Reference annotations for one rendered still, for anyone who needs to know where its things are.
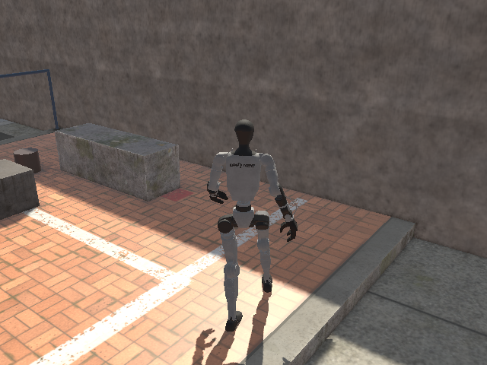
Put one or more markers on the left robot hand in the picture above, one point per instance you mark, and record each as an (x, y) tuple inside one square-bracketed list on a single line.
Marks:
[(220, 195)]

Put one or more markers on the robot right forearm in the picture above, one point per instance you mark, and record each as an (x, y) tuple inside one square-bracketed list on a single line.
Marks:
[(283, 205)]

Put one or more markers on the right robot hand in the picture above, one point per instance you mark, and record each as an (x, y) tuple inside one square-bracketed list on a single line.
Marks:
[(293, 228)]

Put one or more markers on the robot right upper arm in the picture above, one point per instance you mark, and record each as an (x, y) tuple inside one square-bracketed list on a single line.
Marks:
[(267, 161)]

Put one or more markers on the robot right thigh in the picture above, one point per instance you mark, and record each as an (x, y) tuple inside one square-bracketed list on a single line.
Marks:
[(261, 221)]

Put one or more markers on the robot left forearm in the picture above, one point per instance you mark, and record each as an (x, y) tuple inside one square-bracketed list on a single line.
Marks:
[(212, 193)]

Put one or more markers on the robot left shin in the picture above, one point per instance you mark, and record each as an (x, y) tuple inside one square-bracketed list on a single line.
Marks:
[(231, 293)]

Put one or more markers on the robot left upper arm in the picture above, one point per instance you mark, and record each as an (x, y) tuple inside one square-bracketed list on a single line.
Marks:
[(219, 160)]

